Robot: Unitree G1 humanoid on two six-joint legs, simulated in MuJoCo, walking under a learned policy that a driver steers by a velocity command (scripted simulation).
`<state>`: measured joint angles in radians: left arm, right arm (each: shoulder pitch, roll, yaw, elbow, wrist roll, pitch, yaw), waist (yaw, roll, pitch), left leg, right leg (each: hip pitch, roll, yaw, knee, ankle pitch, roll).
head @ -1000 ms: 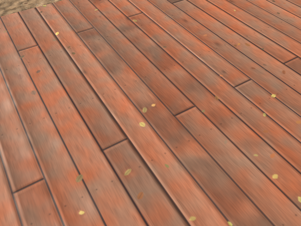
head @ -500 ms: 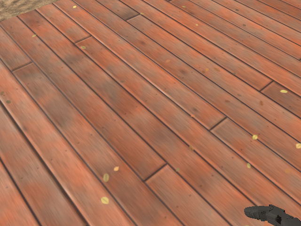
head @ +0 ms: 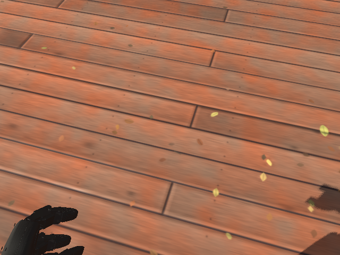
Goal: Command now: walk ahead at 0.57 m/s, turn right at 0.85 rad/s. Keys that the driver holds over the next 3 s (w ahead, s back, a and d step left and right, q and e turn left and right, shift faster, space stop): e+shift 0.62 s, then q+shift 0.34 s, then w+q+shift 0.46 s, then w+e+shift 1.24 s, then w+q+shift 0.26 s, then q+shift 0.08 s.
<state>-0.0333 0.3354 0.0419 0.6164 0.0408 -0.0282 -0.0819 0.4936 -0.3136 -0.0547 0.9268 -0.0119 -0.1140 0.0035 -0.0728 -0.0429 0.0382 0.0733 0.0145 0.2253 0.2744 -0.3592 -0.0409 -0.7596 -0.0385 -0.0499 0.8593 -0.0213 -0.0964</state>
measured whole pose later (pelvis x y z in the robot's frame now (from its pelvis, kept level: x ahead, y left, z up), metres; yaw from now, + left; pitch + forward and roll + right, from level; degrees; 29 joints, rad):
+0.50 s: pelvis +0.23 +0.01 +0.01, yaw -28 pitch +2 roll +1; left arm 0.33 0.33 0.10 0.73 0.01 0.04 0.01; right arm 0.04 -0.28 -0.01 0.63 -0.03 0.05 -0.03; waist 0.08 0.02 0.07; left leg -0.60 0.01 -0.16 0.92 -0.29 -0.06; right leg -0.29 0.26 0.29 0.44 -0.11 -0.12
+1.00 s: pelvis +0.30 +0.04 +0.01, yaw -30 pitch +1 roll -2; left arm 0.11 0.31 0.02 0.71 0.01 0.04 0.02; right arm 0.32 -0.30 -0.06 0.76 -0.01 0.05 0.02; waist -0.06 -0.01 0.07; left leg -0.28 -0.12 -0.26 0.43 -0.14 0.04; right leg -0.29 0.11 0.13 0.72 -0.49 0.02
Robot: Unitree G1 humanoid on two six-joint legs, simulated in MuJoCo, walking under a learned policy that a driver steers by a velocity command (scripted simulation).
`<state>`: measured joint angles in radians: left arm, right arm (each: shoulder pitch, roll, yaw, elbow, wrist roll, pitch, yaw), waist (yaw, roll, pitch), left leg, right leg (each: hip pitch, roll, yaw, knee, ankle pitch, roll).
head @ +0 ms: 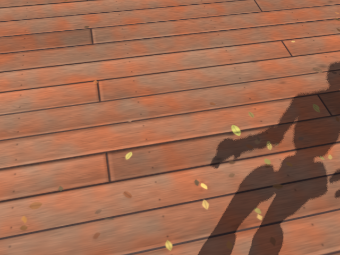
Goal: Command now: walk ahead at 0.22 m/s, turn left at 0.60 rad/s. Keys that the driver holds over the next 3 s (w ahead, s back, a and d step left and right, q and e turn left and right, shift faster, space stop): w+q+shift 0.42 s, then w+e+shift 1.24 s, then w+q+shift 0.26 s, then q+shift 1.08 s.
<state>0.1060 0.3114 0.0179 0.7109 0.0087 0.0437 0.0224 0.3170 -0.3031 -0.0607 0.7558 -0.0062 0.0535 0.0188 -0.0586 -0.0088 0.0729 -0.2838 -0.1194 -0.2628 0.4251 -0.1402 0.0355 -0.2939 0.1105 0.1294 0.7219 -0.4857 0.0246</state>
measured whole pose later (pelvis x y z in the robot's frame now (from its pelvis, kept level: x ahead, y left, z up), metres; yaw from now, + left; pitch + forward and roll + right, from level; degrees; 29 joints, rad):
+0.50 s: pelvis +0.17 +0.06 -0.03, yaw +23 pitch +3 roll +0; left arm 0.50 0.29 0.02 0.89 0.05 -0.11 0.01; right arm 0.04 -0.33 -0.05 0.63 -0.04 0.03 0.11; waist 0.09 0.03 -0.01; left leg -0.76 0.05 0.06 0.88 -0.17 0.09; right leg 0.27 -0.02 -0.23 0.12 -0.43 0.04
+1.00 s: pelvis +0.57 +0.26 -0.04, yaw +9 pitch -1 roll +1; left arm 0.11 0.26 0.02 0.78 0.00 -0.02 -0.07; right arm 0.45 -0.22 -0.03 0.94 -0.02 -0.08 -0.04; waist 0.01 -0.02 0.06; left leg 0.30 -0.06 0.33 0.36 -0.43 -0.02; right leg -0.64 0.03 -0.21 0.75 0.01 -0.19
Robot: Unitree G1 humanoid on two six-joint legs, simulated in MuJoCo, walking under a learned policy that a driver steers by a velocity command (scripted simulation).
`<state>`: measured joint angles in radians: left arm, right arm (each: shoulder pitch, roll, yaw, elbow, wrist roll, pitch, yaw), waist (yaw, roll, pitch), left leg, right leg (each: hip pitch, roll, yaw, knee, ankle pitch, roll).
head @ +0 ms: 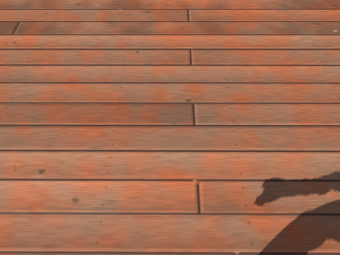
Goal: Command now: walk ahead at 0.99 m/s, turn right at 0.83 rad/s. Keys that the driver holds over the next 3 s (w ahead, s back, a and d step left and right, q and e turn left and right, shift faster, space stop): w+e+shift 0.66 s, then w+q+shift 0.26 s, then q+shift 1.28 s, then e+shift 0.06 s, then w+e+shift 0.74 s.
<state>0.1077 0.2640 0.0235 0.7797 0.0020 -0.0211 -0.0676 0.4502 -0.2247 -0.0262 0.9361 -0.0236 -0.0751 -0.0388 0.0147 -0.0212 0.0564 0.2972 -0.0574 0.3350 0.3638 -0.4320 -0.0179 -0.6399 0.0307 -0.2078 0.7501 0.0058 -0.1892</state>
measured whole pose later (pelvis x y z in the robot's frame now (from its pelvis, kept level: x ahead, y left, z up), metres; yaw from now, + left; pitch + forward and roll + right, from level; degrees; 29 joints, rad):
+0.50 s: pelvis +0.47 +0.01 +0.01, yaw -29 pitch +2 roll +2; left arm 0.36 0.37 0.09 0.84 0.00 -0.06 -0.01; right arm 0.07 -0.29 -0.01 0.62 -0.06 -0.08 -0.02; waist 0.08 -0.02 0.04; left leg -0.49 0.02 -0.01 0.62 -0.19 -0.04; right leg -0.20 0.13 0.18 1.15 -0.40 -0.13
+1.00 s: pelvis +0.84 -0.24 +0.02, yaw -38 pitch +1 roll +0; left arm 0.17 0.24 0.01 0.77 0.05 -0.08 -0.01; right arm 0.42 -0.24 -0.02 0.88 0.01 -0.05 0.00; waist -0.07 0.01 0.05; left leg -0.37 0.07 -0.02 1.28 -0.30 0.07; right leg -0.32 0.02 -0.13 0.57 -0.24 -0.08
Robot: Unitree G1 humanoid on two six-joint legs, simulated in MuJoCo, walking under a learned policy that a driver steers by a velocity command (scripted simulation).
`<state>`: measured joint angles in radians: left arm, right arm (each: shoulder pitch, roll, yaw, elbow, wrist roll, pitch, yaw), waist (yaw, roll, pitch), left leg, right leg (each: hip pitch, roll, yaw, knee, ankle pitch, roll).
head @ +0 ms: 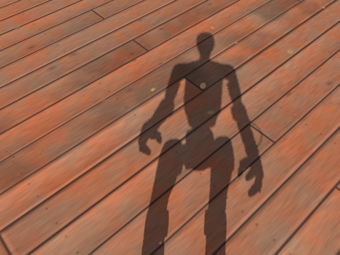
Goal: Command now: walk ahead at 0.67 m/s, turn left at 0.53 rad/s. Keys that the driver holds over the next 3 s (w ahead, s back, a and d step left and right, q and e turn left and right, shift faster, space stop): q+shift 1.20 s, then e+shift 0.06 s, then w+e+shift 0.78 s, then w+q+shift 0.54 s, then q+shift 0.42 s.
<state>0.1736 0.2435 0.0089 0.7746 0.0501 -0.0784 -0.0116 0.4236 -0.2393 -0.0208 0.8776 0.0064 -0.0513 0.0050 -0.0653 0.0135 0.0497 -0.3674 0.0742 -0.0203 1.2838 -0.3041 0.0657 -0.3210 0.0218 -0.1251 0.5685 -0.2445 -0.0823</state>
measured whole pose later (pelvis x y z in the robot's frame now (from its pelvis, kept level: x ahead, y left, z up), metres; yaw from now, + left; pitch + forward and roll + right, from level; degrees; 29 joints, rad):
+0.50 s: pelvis +0.27 +0.04 +0.00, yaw +25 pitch +0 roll -1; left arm 0.04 0.23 -0.01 0.66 0.04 0.02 0.03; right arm 0.27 -0.30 -0.08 0.73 0.00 0.03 0.00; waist -0.07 0.00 0.13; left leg -0.37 -0.23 -0.10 0.44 -0.04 0.16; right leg -0.61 -0.03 0.12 1.12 -0.38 0.06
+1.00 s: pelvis +0.38 -0.01 +0.02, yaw +54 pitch +0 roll +0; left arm 0.11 0.31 0.02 0.66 0.02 0.03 0.05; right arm 0.24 -0.40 -0.10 0.70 -0.02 0.07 0.04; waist -0.02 0.07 0.07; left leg -0.52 -0.14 -0.16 1.13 -0.39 -0.05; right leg -0.22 0.03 0.02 0.39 -0.17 -0.03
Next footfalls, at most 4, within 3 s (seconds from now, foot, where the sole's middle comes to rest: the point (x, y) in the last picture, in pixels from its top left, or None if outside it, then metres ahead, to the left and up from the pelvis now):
0.26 left None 0.39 0.10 -0.77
0.84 right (178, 244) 0.50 -0.02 -0.77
1.34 left None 0.28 0.05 -0.77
1.86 right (95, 211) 0.65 0.31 -0.77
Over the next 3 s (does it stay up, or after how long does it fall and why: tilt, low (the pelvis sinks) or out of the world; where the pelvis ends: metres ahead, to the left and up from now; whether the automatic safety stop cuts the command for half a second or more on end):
stays up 1.23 0.88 0.01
